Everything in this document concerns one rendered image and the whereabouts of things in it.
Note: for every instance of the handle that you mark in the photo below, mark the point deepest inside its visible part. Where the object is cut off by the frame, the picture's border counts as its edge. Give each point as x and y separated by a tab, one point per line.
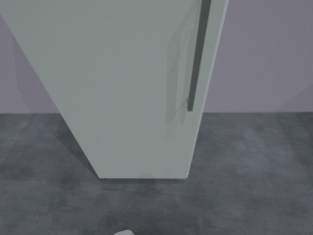
204	14

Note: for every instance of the fridge door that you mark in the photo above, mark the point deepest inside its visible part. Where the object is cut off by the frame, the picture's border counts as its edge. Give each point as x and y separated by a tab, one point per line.
119	72

